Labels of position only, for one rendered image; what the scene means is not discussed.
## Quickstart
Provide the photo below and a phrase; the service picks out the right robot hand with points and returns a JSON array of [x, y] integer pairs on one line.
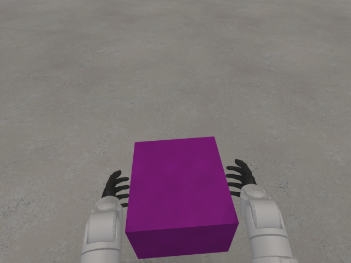
[[245, 177]]

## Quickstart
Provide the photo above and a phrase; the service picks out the carton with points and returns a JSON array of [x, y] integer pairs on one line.
[[179, 199]]

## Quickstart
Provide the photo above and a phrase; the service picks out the right robot forearm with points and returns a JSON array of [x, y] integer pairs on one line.
[[265, 227]]

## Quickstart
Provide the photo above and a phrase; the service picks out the left robot forearm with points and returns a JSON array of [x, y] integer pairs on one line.
[[102, 240]]

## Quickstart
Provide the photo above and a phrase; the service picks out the left robot hand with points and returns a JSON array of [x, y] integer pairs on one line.
[[111, 190]]

